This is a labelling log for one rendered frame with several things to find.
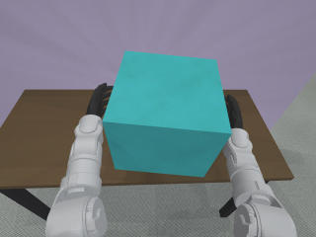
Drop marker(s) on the left robot forearm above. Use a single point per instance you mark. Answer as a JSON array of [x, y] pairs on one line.
[[82, 177]]

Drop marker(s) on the table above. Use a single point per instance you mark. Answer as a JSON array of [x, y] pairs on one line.
[[37, 136]]

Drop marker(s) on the robot left upper arm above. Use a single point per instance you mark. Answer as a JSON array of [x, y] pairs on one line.
[[77, 217]]

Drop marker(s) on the right robot forearm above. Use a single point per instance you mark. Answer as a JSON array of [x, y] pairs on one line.
[[244, 172]]

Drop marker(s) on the right robot hand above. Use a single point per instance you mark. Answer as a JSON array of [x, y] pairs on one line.
[[234, 112]]

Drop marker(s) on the robot right upper arm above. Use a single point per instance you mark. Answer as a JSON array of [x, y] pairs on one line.
[[259, 220]]

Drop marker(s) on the left robot hand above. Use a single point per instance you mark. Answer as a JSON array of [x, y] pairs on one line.
[[97, 102]]

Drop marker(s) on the carton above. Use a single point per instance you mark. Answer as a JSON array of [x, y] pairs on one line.
[[166, 114]]

